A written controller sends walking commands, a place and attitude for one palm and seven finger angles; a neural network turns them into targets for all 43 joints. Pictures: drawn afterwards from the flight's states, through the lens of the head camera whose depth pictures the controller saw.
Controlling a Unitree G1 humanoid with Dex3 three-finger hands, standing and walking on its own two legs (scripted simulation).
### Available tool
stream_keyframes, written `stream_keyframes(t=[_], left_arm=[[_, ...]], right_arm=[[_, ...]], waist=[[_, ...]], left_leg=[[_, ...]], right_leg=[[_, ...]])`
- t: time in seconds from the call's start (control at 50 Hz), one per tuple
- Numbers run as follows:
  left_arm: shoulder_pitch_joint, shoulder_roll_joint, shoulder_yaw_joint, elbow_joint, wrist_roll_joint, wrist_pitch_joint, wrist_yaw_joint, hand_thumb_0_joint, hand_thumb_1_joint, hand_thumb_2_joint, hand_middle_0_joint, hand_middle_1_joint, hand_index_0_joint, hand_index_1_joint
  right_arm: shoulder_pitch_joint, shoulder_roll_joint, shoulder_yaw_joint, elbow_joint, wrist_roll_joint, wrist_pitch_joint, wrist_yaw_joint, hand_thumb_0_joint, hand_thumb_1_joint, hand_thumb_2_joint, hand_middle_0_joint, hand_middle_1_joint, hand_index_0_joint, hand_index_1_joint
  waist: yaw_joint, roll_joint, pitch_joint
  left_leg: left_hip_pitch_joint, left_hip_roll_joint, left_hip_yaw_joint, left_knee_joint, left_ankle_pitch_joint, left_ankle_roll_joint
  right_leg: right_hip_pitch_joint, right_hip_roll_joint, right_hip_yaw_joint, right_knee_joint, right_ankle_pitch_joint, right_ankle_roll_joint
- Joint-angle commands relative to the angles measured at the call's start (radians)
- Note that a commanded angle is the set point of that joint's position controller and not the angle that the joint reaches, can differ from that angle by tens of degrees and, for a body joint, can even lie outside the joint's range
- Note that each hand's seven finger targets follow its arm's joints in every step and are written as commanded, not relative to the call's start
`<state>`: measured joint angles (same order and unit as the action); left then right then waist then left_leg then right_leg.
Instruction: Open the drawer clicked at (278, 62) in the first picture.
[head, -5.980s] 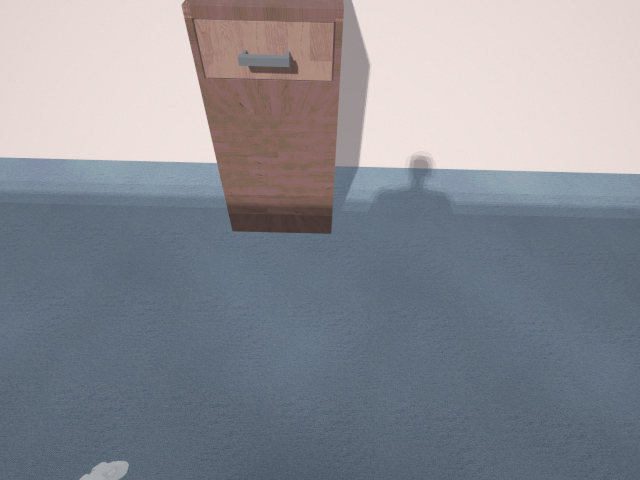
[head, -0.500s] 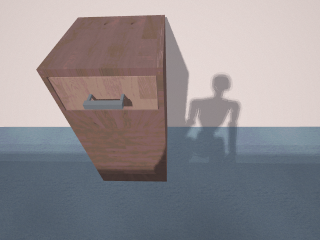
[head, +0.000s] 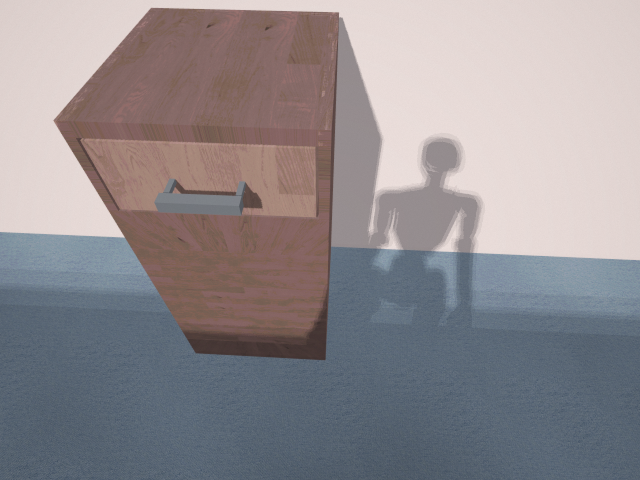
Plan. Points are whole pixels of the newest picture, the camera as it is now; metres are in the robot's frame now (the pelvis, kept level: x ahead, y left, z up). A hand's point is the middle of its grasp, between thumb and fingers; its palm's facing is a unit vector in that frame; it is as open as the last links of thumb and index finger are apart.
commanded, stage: come to a stop and stand still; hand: left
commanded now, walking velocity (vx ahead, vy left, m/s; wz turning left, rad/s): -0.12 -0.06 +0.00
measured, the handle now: (203, 195) +0.53 +0.25 +0.01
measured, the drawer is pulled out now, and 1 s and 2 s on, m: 0.00 0.00 0.00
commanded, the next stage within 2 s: look again from close up in 1.10 s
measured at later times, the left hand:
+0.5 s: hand out of the picture +0.07 +0.18 -0.16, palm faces +0.07 -0.97 -0.24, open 7.3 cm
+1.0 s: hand out of the picture +0.01 +0.19 -0.16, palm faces +0.01 -0.98 -0.21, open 7.3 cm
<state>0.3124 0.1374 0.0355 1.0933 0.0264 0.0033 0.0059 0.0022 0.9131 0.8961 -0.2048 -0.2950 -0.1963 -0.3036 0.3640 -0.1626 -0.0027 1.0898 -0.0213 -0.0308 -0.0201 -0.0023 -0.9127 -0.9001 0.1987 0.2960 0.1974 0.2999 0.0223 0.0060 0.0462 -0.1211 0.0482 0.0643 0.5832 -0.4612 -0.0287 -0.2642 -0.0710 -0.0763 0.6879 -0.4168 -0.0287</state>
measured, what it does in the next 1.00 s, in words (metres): steps on the spot: left foot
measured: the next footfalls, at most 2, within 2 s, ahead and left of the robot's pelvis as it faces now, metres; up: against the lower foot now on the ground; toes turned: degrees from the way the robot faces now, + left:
left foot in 0.78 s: +0.02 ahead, +0.13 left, +0.00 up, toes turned +2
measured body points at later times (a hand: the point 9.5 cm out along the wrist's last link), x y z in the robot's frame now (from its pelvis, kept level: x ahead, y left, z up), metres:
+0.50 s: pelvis +0.03 -0.01 +0.01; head +0.07 -0.02 +0.46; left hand +0.06 +0.23 -0.14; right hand +0.05 -0.23 -0.16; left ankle -0.04 +0.13 -0.72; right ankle +0.00 -0.10 -0.72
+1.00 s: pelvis +0.00 +0.02 +0.01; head +0.01 +0.01 +0.46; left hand +0.01 +0.24 -0.14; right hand +0.01 -0.21 -0.15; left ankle -0.02 +0.12 -0.72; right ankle +0.00 -0.10 -0.72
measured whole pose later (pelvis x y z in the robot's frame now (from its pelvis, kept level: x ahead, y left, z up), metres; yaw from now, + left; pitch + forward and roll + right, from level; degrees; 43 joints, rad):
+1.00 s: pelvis +0.00 +0.02 +0.01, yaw +0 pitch -1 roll +0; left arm 0.29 0.15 -0.02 1.06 0.01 0.00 0.03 0.00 0.91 0.90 -0.20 -0.29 -0.20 -0.30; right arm 0.30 -0.17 0.01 1.05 -0.02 0.00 -0.02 0.00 -0.93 -0.90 0.20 0.30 0.20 0.30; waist 0.01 0.03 0.02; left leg -0.18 0.02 0.09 0.52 -0.33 0.02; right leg -0.22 -0.05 -0.07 0.53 -0.30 0.01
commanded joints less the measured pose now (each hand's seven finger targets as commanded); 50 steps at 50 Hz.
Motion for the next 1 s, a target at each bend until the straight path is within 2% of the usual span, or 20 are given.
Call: stream_keyframes(t=[0.0, 0.04, 0.08, 0.14, 0.18, 0.22, 0.26, 0.3, 0.34, 0.36, 0.4, 0.44, 0.52, 0.62, 0.64, 0.66, 0.7, 0.72, 0.78, 0.98], left_arm=[[0.096, 0.092, 0.027, -0.033, -0.004, -0.041, 0.009, 0.0, 0.9, 0.9, -0.2, -0.3, -0.2, -0.3], [0.206, 0.165, 0.043, 0.025, -0.01, -0.046, 0.026, 0.0, 0.9, 0.9, -0.2, -0.3, -0.2, -0.3], [0.113, 0.151, 0.028, 0.005, 0.001, -0.029, 0.038, 0.0, 0.9, 0.9, -0.2, -0.3, -0.2, -0.3], [-0.019, 0.078, 0.012, -0.072, -0.021, -0.011, 0.044, 0.0, 0.9, 0.9, -0.2, -0.3, -0.2, -0.3], [-0.052, 0.079, 0.014, -0.089, -0.025, 0.001, 0.047, 0.0, 0.9, 0.9, -0.2, -0.3, -0.2, -0.3], [-0.052, 0.085, 0.02, -0.092, -0.02, 0.001, 0.04, 0.0, 0.9, 0.9, -0.2, -0.3, -0.2, -0.3], [0.041, 0.103, 0.027, -0.061, -0.016, -0.008, 0.036, 0.0, 0.9, 0.9, -0.2, -0.3, -0.2, -0.3], [0.086, 0.139, 0.021, -0.036, -0.012, -0.02, 0.04, 0.0, 0.9, 0.9, -0.2, -0.3, -0.2, -0.3], [0.056, 0.151, 0.013, -0.033, -0.007, -0.022, 0.04, 0.0, 0.9, 0.9, -0.2, -0.3, -0.2, -0.3], [0.044, 0.139, 0.008, -0.037, -0.002, -0.021, 0.041, 0.0, 0.9, 0.9, -0.2, -0.3, -0.2, -0.3], [0.004, 0.127, 0.004, -0.048, -0.007, -0.02, 0.042, 0.0, 0.9, 0.9, -0.2, -0.3, -0.2, -0.3], [-0.014, 0.104, 0.001, -0.07, -0.022, -0.016, 0.036, 0.0, 0.9, 0.9, -0.2, -0.3, -0.2, -0.3], [-0.017, 0.106, 0.008, -0.051, -0.017, -0.018, 0.032, 0.0, 0.9, 0.9, -0.2, -0.3, -0.2, -0.3], [0.001, 0.112, 0.0, -0.026, -0.017, -0.025, 0.032, 0.0, 0.9, 0.9, -0.2, -0.3, -0.2, -0.3], [0.097, 0.17, 0.01, 0.014, -0.009, -0.041, 0.071, 0.0, 0.9, 0.9, -0.2, -0.3, -0.2, -0.3], [0.095, 0.203, 0.014, -0.035, -0.005, -0.053, 0.067, 0.0, 0.9, 0.9, -0.2, -0.3, -0.2, -0.3], [0.004, 0.176, -0.005, -0.074, -0.003, -0.056, 0.056, 0.0, 0.9, 0.9, -0.2, -0.3, -0.2, -0.3], [-0.032, 0.182, -0.003, -0.091, -0.008, -0.05, 0.053, 0.0, 0.9, 0.9, -0.2, -0.3, -0.2, -0.3], [-0.013, 0.124, -0.016, -0.1, -0.017, -0.028, 0.043, 0.0, 0.9, 0.9, -0.2, -0.3, -0.2, -0.3], [0.021, 0.119, -0.03, -0.06, -0.014, -0.015, 0.023, 0.0, 0.9, 0.9, -0.2, -0.3, -0.2, -0.3]], right_arm=[[0.039, -0.093, -0.012, -0.039, 0.005, -0.009, -0.019, 0.0, -0.9, -0.9, 0.2, 0.3, 0.2, 0.3], [-0.016, -0.061, -0.011, -0.068, 0.018, -0.007, -0.019, 0.0, -0.9, -0.9, 0.2, 0.3, 0.2, 0.3], [-0.021, -0.028, -0.014, -0.06, 0.025, 0.005, -0.019, 0.0, -0.9, -0.9, 0.2, 0.3, 0.2, 0.3], [0.126, -0.093, -0.028, 0.021, 0.008, -0.006, -0.031, 0.0, -0.9, -0.9, 0.2, 0.3, 0.2, 0.3], [0.109, -0.123, -0.037, 0.021, 0.007, 0.008, -0.037, 0.0, -0.9, -0.9, 0.2, 0.3, 0.2, 0.3], [0.052, -0.123, -0.041, -0.004, 0.007, 0.016, -0.038, 0.0, -0.9, -0.9, 0.2, 0.3, 0.2, 0.3], [-0.005, -0.117, -0.044, -0.03, 0.015, 0.017, -0.038, 0.0, -0.9, -0.9, 0.2, 0.3, 0.2, 0.3], [-0.013, -0.064, -0.044, -0.05, 0.019, 0.019, -0.032, 0.0, -0.9, -0.9, 0.2, 0.3, 0.2, 0.3], [-0.021, -0.012, -0.033, -0.049, 0.02, 0.035, -0.025, 0.0, -0.9, -0.9, 0.2, 0.3, 0.2, 0.3], [-0.031, -0.009, -0.031, -0.049, 0.02, 0.036, -0.024, 0.0, -0.9, -0.9, 0.2, 0.3, 0.2, 0.3], [-0.006, 0.0, -0.026, -0.029, 0.02, 0.027, -0.023, 0.0, -0.9, -0.9, 0.2, 0.3, 0.2, 0.3], [0.009, -0.048, -0.023, -0.004, 0.007, 0.011, -0.026, 0.0, -0.9, -0.9, 0.2, 0.3, 0.2, 0.3], [-0.024, -0.057, -0.016, 0.006, 0.004, 0.009, -0.03, 0.0, -0.9, -0.9, 0.2, 0.3, 0.2, 0.3], [-0.026, -0.065, -0.011, 0.015, 0.007, 0.011, -0.032, 0.0, -0.9, -0.9, 0.2, 0.3, 0.2, 0.3], [-0.142, -0.149, -0.042, -0.068, 0.021, 0.014, -0.013, 0.0, -0.9, -0.9, 0.2, 0.3, 0.2, 0.3], [-0.129, -0.063, -0.029, -0.119, 0.019, 0.02, -0.003, 0.0, -0.9, -0.9, 0.2, 0.3, 0.2, 0.3], [-0.069, -0.034, -0.022, -0.118, 0.021, 0.026, 0.004, 0.0, -0.9, -0.9, 0.2, 0.3, 0.2, 0.3], [-0.014, -0.039, -0.022, -0.103, 0.017, 0.024, 0.007, 0.0, -0.9, -0.9, 0.2, 0.3, 0.2, 0.3], [-0.016, -0.109, -0.017, -0.099, 0.0, 0.01, 0.001, 0.0, -0.9, -0.9, 0.2, 0.3, 0.2, 0.3], [-0.022, -0.111, 0.002, -0.077, 0.003, 0.009, -0.003, 0.0, -0.9, -0.9, 0.2, 0.3, 0.2, 0.3]], waist=[[0.033, -0.015, 0.027], [0.05, -0.254, -0.042], [0.006, -0.237, -0.01], [-0.047, 0.196, -0.034], [-0.044, 0.237, 0.0], [-0.026, 0.187, 0.002], [0.018, 0.094, -0.051], [0.002, -0.056, -0.083], [-0.002, -0.251, -0.04], [-0.003, -0.262, -0.031], [-0.032, -0.173, -0.048], [-0.024, 0.005, -0.084], [-0.014, 0.065, -0.038], [-0.014, 0.002, -0.056], [0.024, -0.087, 0.013], [0.002, -0.122, -0.037], [-0.046, -0.044, -0.122], [-0.073, -0.052, -0.147], [-0.036, 0.08, -0.029], [-0.019, -0.002, 0.057]], left_leg=[[-0.16, 0.05, -0.013, 0.035, 0.659, 0.088], [-0.283, -0.01, 0.023, 0.182, 0.19, 0.036], [-0.233, -0.003, 0.008, 0.042, -0.008, 0.03], [0.092, 0.154, -0.104, -0.127, 1.199, 0.09], [0.214, 0.214, -0.129, -0.118, 1.544, 0.142], [0.211, 0.186, -0.087, -0.094, 1.449, 0.138], [0.102, 0.129, -0.045, -0.022, 1.183, 0.097], [-0.042, 0.036, 0.003, 0.001, 0.539, 0.047], [-0.15, -0.005, -0.004, 0.048, 0.002, 0.026], [-0.16, 0.0, -0.016, 0.045, -0.037, 0.029], [-0.099, 0.008, -0.011, -0.124, 0.12, 0.028], [0.046, 0.081, -0.057, -0.183, 0.61, 0.044], [0.025, 0.094, -0.036, -0.163, 0.722, 0.042], [0.038, 0.086, -0.024, -0.181, 0.611, 0.034], [-0.139, 0.076, 0.03, 0.083, 0.493, 0.011], [-0.222, 0.028, -0.018, 0.134, 0.059, 0.032], [-0.146, 0.022, -0.009, 0.059, 0.034, 0.036], [-0.077, 0.008, -0.004, -0.049, 0.148, 0.034], [-0.116, 0.107, -0.096, -0.148, 0.385, 0.076], [-0.168, 0.066, -0.1, -0.255, 0.124, 0.083]], right_leg=[[0.145, -0.027, 0.072, -0.072, 0.467, -0.056], [0.307, -0.203, 0.182, -0.147, 1.07, -0.115], [0.227, -0.216, 0.131, -0.122, 1.114, -0.114], [-0.012, -0.001, -0.022, 0.044, 0.352, 0.027], [-0.146, 0.03, -0.013, 0.077, -0.111, 0.023], [-0.115, 0.03, -0.029, -0.035, -0.043, 0.012], [0.075, 0.014, -0.006, -0.188, 0.366, 0.002], [0.187, -0.145, 0.126, -0.182, 0.899, -0.052], [0.199, -0.207, 0.153, -0.218, 1.05, -0.115], [0.185, -0.207, 0.152, -0.219, 1.049, -0.131], [0.179, -0.162, 0.115, -0.184, 0.946, -0.106], [0.089, -0.061, 0.063, -0.171, 0.63, -0.025], [0.107, -0.036, 0.057, -0.201, 0.549, -0.011], [0.14, -0.051, 0.06, -0.23, 0.639, -0.016], [0.136, -0.109, 0.141, -0.266, 0.996, 0.037], [0.203, -0.198, 0.218, -0.27, 1.09, -0.015], [0.177, -0.169, 0.148, -0.255, 0.856, -0.102], [0.138, -0.138, 0.114, -0.223, 0.646, -0.086], [0.048, -0.008, 0.059, -0.196, 0.246, -0.015], [0.035, -0.012, 0.084, -0.255, 0.123, -0.007]])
